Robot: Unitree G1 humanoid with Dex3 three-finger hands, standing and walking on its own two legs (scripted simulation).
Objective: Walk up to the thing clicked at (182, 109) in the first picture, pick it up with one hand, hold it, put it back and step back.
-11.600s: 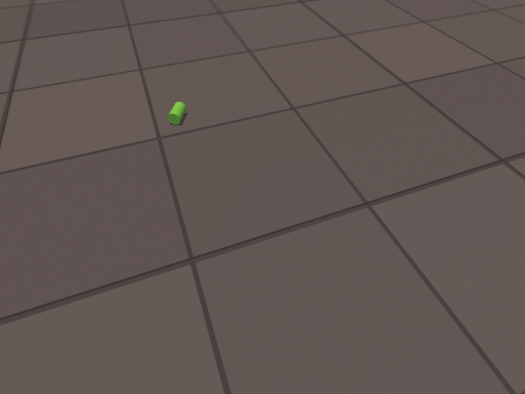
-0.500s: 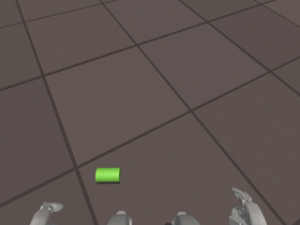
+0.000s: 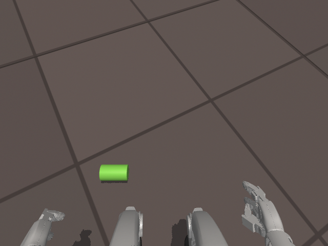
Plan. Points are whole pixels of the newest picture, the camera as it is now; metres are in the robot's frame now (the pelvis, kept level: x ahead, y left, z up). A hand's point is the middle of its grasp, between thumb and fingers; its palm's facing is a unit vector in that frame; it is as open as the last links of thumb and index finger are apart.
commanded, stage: rise first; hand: left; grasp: from above
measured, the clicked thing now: (114, 172) +0.45 +0.23 -0.60
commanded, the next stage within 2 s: none
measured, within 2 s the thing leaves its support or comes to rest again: neither
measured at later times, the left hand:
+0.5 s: hand (84, 197) +0.29 +0.28 -0.33, palm faces -0.48 -0.32 -0.82, open 14.1 cm
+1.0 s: hand (91, 183) +0.35 +0.29 -0.42, palm faces -0.46 -0.05 -0.89, open 14.1 cm
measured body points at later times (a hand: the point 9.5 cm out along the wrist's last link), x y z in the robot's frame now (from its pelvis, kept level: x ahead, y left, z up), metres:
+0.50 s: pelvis -0.06 -0.01 -0.20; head +0.14 +0.00 +0.20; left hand +0.31 +0.30 -0.29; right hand +0.08 -0.29 -0.33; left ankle +0.03 +0.12 -0.61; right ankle +0.01 -0.15 -0.61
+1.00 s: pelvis -0.08 +0.00 -0.28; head +0.13 +0.05 +0.11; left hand +0.37 +0.29 -0.37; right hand -0.02 -0.28 -0.39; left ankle +0.03 +0.12 -0.61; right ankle +0.01 -0.15 -0.61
